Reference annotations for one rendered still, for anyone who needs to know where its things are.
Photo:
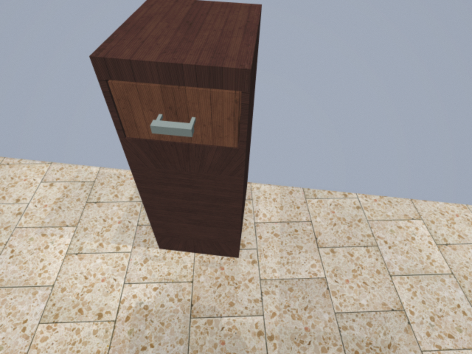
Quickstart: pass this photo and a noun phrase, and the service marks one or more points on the handle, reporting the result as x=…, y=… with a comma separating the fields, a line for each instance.
x=172, y=128

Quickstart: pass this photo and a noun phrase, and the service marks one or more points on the cabinet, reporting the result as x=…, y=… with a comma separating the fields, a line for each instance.
x=194, y=195

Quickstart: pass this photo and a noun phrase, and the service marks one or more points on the drawer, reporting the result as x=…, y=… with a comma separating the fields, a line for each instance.
x=217, y=111

